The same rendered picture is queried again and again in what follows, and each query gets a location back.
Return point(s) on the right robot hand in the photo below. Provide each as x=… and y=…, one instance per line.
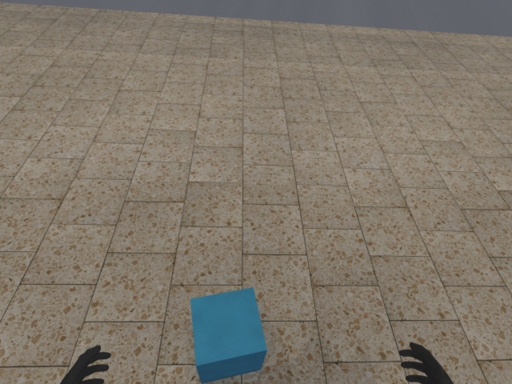
x=429, y=366

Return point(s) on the carton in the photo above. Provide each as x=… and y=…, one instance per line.
x=228, y=335

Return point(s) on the left robot hand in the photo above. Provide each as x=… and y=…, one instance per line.
x=81, y=369

